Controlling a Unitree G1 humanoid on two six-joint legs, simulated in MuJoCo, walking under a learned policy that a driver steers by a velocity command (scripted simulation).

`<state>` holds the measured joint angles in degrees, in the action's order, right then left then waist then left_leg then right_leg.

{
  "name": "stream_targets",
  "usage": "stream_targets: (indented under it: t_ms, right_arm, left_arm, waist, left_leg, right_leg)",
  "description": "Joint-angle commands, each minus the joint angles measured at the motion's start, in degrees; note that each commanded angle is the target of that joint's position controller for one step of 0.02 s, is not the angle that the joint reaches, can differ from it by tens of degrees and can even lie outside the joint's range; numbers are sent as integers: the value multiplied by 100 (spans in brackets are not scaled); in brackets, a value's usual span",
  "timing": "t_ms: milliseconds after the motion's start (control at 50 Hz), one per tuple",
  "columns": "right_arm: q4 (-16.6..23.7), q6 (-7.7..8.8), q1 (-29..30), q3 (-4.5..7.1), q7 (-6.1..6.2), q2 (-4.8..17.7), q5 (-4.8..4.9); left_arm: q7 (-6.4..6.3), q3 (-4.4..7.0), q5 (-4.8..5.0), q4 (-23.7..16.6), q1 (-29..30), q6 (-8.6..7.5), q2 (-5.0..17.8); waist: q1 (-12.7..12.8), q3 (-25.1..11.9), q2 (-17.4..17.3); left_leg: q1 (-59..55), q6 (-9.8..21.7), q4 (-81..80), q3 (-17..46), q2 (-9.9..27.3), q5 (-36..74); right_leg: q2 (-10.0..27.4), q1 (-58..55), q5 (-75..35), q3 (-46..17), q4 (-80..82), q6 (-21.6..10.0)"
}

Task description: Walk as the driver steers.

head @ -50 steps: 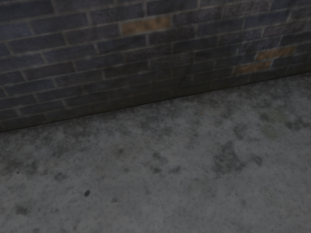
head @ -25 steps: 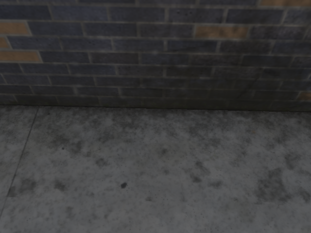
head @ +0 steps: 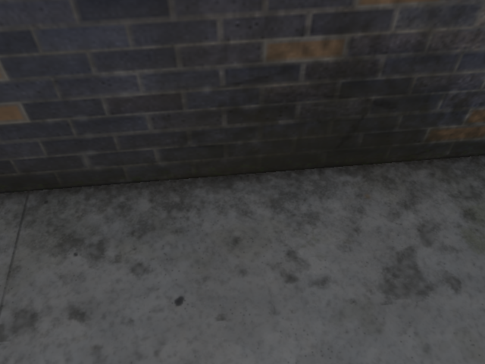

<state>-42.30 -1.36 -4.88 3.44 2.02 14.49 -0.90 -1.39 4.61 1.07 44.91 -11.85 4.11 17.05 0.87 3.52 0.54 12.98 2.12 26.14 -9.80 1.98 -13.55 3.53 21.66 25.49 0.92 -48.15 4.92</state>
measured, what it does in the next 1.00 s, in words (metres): walks ahead: right foot, then left foot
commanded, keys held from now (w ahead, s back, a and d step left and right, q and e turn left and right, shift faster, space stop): e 0.30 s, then no key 0.04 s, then q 0.26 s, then w+q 0.40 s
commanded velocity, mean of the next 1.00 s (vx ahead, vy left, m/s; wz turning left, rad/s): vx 0.10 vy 0.00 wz -0.02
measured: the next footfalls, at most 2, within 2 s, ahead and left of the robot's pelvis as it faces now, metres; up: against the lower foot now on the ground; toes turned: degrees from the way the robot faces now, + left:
right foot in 0.10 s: +0.01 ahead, -0.13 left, +0.00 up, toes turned -7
left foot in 0.56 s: +0.09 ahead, +0.10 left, +0.00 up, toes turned -11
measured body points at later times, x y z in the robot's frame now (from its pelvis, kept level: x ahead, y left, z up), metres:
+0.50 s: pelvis +0.00 -0.04 +0.00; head +0.02 -0.07 +0.45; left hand +0.22 +0.18 -0.08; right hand +0.06 -0.35 -0.12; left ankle +0.06 +0.12 -0.71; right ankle -0.02 -0.12 -0.74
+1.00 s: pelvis +0.10 -0.02 +0.00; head +0.14 -0.02 +0.45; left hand +0.09 +0.28 -0.12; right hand +0.31 -0.26 -0.10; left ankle +0.20 +0.14 -0.69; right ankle -0.03 -0.12 -0.74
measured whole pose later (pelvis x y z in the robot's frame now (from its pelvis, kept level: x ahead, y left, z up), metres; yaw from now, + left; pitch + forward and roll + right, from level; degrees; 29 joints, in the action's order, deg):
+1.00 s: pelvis +0.10 -0.02 +0.00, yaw +2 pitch +2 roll -1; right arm -38.7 1.8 -6.6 3.6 -2.3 17.0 2.0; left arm -0.8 4.2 0.1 48.0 -21.9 -3.9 16.2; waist 5.2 1.5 -2.3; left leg 37.9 -0.3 51.5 1.5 4.2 -10.6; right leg 0.1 -2.2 19.5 7.5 -15.2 -0.4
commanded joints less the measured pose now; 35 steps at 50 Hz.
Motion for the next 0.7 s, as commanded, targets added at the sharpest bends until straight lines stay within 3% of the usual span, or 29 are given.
stream_targets:
  t_ms: [20,60,80,100,120,140,160,180,200,220,280,340,400,460,500,520,560,580,600,640,680,700]
  right_arm:
    - [278,38,118,312,0,1082,63]
    - [248,21,258,333,2,1141,158]
    - [169,6,182,331,0,1090,211]
    - [40,7,-122,299,-26,899,176]
    - [287,26,53,169,-67,504,-121]
    - [504,48,624,210,-21,676,-40]
    - [462,32,659,281,2,884,86]
    - [388,26,534,316,24,928,132]
    - [262,16,394,346,71,961,94]
    - [216,16,278,370,99,1001,44]
    - [165,67,77,368,72,896,87]
    - [160,78,98,328,72,803,111]
    - [49,79,3,250,13,684,107]
    - [-25,113,-40,174,-69,629,106]
    - [-39,141,-84,175,-99,729,139]
    - [-45,163,-148,176,-107,762,145]
    - [-1,212,-202,196,-112,997,78]
    - [67,224,-228,248,-93,1312,69]
    - [16,208,-192,319,-109,1536,161]
    - [-66,184,-454,269,-126,1152,248]
    - [-119,218,-755,262,-117,1114,244]
    - [-86,256,-747,258,-102,1124,238]
  left_arm:
    - [109,93,-1,-513,119,-67,486]
    - [181,117,1,-474,-118,-51,476]
    - [190,150,-16,-412,-312,-52,520]
    - [143,249,-40,-384,-480,-62,813]
    - [14,419,-36,-480,-634,-99,1546]
    - [93,366,-267,-641,-611,-249,1553]
    - [139,322,-293,-672,-370,-390,1401]
    - [112,295,-183,-686,-53,-469,1269]
    - [73,230,-59,-724,218,-474,1046]
    - [30,170,2,-758,355,-461,919]
    - [-32,128,-64,-809,205,-437,867]
    - [-65,119,-67,-810,137,-410,873]
    - [-67,2,-165,-763,313,-404,632]
    - [9,-114,-267,-578,382,-422,460]
    - [62,-127,-277,-455,437,-429,530]
    - [68,-121,-237,-419,534,-425,588]
    - [35,-74,-158,-291,348,-437,716]
    - [2,-51,-232,-300,185,-462,736]
    - [-19,-28,-261,-339,66,-481,703]
    - [-71,-38,-237,-430,429,-457,506]
    - [-19,-48,-120,-553,555,-461,292]
    - [29,-46,-60,-592,553,-526,230]
  waist:
    - [-121,-680,-841]
    - [85,-740,-840]
    - [178,-766,-750]
    - [148,-734,-104]
    - [21,-726,1756]
    - [370,-926,1367]
    - [286,-820,726]
    - [90,-638,565]
    - [-22,-568,427]
    - [-99,-553,525]
    - [-118,-779,563]
    - [-43,-753,617]
    - [-3,-758,727]
    - [88,-613,776]
    - [82,-460,731]
    - [-14,-390,657]
    - [-80,-371,343]
    - [82,-503,-68]
    - [294,-607,-690]
    - [70,-781,-997]
    - [-16,-402,-1204]
    - [29,-186,-1285]
  left_leg:
    - [-753,1182,-698,1190,1783,2063]
    - [-615,903,-354,944,1715,1961]
    - [-396,614,-14,717,1562,1555]
    - [204,123,795,296,1192,694]
    - [1954,-544,2651,-228,301,-1851]
    - [2440,-632,3808,814,-220,-2777]
    - [2562,-562,4205,1179,-86,-2408]
    - [2633,-493,4153,1298,17,-1803]
    - [2658,-501,4004,1349,74,-1388]
    - [2536,-549,3962,1361,58,-1046]
    - [2282,-651,3890,1364,-103,-557]
    - [2268,-753,3145,1374,-101,-422]
    - [1625,-810,2305,1313,98,-240]
    - [720,-754,1483,1158,198,-321]
    - [417,-659,1022,1062,139,-350]
    - [263,-586,594,1002,91,-142]
    - [-45,-398,-178,1169,134,1212]
    - [-183,-249,47,1562,444,2578]
    - [-144,64,207,1832,532,2810]
    - [65,489,-204,2386,640,609]
    - [258,866,-753,3303,892,-2047]
    - [425,938,-952,3606,968,-2707]
  right_leg:
    - [16,7,-72,182,456,-199]
    - [-96,-503,-658,365,1296,-430]
    - [-228,-952,-1219,406,1931,-608]
    - [-56,-1581,-2273,-166,2531,-883]
    - [1439,-2501,-4606,-2266,2667,-1661]
    - [2015,-2037,-4589,-3114,2891,-2667]
    - [1755,-1906,-3947,-2677,3023,-2553]
    - [1397,-1823,-3400,-2242,3024,-2186]
    - [1159,-1794,-3095,-2013,3006,-1897]
    - [1015,-1688,-3191,-1867,3017,-1792]
    - [832,-1783,-3518,-1745,2991,-1800]
    - [780,-1955,-3259,-1765,2977,-1778]
    - [702,-1689,-2848,-1515,3015,-1723]
    - [645,-1166,-2464,-1346,3072,-1721]
    - [701,-1039,-2339,-1406,3014,-1712]
    - [678,-1017,-2377,-1383,2885,-1650]
    - [485,-1122,-2345,-1284,2595,-1315]
    - [188,-1120,-1996,-1047,2246,-1087]
    - [-266,-1032,-1754,-600,2066,-878]
    - [-648,-963,-366,-4,1517,-649]
    - [-736,-360,570,-46,1217,-743]
    - [-678,-289,508,-148,1300,-834]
